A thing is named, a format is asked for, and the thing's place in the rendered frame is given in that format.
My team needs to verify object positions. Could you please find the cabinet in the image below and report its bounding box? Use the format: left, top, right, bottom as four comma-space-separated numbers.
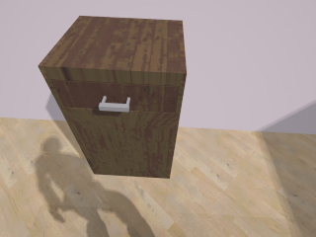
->
38, 16, 187, 179

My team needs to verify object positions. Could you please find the handle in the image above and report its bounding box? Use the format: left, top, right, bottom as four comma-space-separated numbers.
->
99, 96, 130, 113

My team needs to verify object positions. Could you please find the drawer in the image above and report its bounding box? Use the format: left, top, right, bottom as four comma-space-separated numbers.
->
51, 79, 178, 113

